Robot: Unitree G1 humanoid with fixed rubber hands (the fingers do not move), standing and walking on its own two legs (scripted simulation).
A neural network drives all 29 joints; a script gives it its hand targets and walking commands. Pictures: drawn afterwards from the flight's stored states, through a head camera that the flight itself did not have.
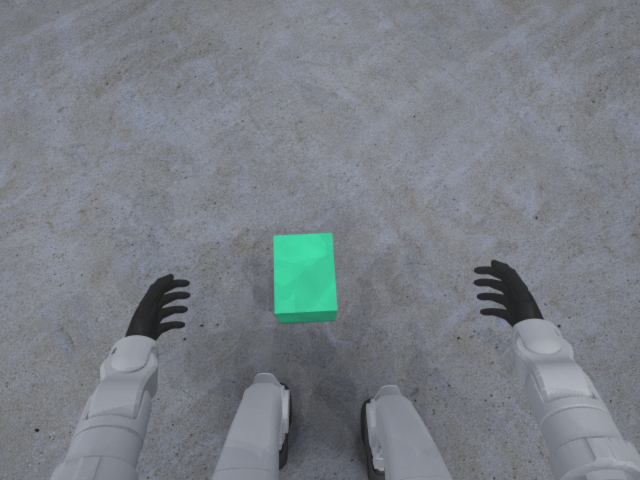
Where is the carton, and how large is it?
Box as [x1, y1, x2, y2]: [273, 233, 336, 323]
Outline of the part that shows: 331,233 273,236 274,313 282,323 334,320 336,314 336,296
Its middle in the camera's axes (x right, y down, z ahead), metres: -0.04 +0.10 +1.04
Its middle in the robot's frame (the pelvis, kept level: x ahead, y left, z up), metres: +0.49 +0.08 -0.60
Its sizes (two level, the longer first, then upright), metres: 0.198 0.150 0.181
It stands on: the floor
